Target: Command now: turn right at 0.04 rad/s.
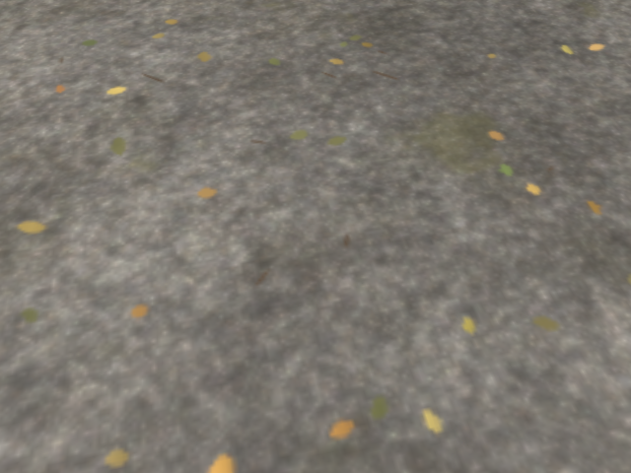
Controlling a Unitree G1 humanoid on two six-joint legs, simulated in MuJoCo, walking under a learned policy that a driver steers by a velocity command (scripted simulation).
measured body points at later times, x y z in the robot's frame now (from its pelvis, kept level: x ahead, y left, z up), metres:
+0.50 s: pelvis +0.00 +0.00 +0.00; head +0.00 +0.00 +0.45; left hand +0.06 +0.26 -0.13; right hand +0.10 -0.26 -0.13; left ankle +0.02 +0.12 -0.73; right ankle -0.04 -0.12 -0.73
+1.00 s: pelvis +0.00 +0.01 +0.00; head +0.00 +0.01 +0.45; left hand +0.01 +0.26 -0.15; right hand +0.05 -0.25 -0.15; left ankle +0.02 +0.12 -0.73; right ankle -0.04 -0.12 -0.73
